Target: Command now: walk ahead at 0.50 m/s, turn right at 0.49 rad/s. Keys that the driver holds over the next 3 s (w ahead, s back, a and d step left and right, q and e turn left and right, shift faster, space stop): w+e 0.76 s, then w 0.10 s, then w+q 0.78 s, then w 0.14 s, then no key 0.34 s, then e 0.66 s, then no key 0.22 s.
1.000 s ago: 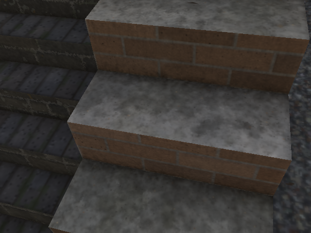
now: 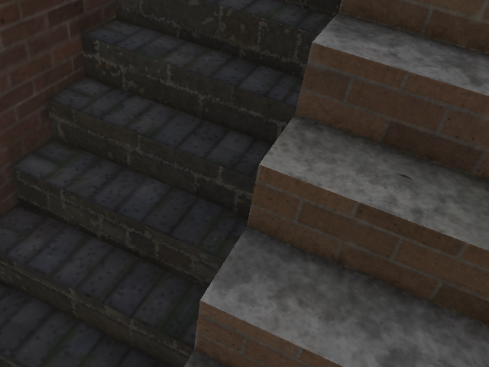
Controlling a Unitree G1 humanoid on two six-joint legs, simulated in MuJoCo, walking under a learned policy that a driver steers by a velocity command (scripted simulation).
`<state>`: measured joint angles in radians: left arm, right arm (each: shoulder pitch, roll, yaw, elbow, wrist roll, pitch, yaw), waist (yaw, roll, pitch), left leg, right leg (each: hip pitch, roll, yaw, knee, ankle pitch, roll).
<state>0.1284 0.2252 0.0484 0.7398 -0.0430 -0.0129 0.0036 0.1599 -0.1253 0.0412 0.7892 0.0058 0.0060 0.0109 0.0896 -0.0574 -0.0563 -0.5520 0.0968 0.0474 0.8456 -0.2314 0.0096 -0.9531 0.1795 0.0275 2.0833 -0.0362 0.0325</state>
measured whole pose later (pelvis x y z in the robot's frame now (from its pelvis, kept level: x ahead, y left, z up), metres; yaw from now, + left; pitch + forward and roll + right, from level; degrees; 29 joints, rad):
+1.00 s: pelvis -0.17 -0.02 -0.16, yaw -29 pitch +1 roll +2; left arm 0.34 0.16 -0.04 0.59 0.01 0.00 0.01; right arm 0.17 -0.26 -0.04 0.74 0.07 -0.01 0.02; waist 0.04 0.04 -0.06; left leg -0.62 -0.04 0.03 1.48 -0.29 0.03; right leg -0.33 -0.04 -0.05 0.68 -0.37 -0.02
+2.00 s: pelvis +0.21 -0.11 +0.13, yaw -7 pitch +0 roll -4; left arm 0.10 0.16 -0.03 0.76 0.03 0.00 0.02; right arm 0.34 -0.26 -0.06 0.94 -0.01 -0.07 0.02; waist 0.00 -0.02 0.05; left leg -0.35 -0.09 -0.17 1.32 -0.19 0.05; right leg -0.71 0.02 -0.18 1.19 -0.48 -0.10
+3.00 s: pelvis +0.32 -0.08 +0.23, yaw -28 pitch +0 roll -1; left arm 0.04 0.17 0.00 0.75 0.02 0.09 0.04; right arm 0.34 -0.15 0.03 0.78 0.02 0.01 -0.06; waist -0.03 0.03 -0.02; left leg -0.31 0.01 0.04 0.64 -0.31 0.01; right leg -0.26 0.11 0.11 0.53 -0.27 -0.05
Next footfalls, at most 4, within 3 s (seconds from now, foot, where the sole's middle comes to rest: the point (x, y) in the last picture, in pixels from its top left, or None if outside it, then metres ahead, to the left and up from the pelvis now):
0.18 right None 0.00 -0.07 -0.73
0.54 left None -0.09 0.08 -0.93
0.88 right None -0.19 -0.13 -0.93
1.40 left None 0.08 0.04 -0.73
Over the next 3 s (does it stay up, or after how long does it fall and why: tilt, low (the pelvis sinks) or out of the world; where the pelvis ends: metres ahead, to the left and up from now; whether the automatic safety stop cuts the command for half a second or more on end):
stays up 0.32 -0.08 0.23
